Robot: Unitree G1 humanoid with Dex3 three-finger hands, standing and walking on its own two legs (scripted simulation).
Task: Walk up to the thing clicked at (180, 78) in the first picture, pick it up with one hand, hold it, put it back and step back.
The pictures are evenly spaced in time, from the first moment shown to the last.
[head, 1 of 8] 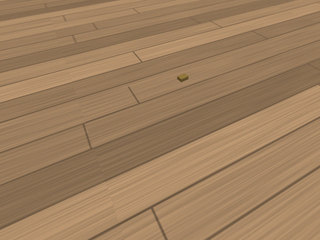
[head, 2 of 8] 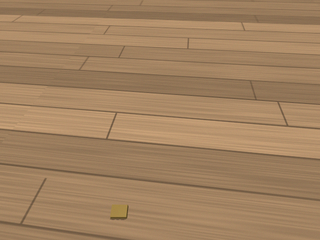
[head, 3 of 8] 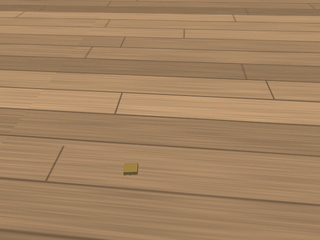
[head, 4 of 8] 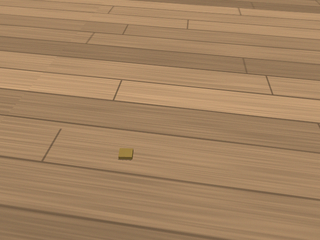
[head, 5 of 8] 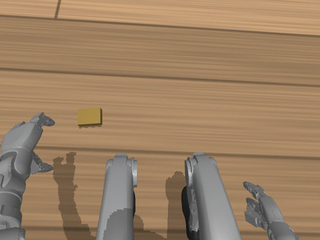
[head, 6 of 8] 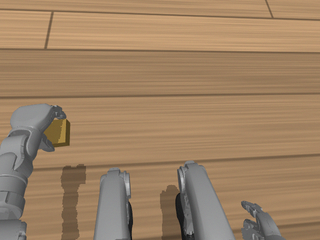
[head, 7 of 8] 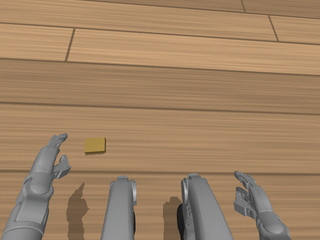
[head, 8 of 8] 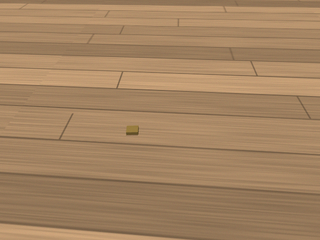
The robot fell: no
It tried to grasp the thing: yes
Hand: left
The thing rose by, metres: 0.68
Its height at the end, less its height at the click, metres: +0.00
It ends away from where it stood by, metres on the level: 0.01
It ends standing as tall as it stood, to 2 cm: yes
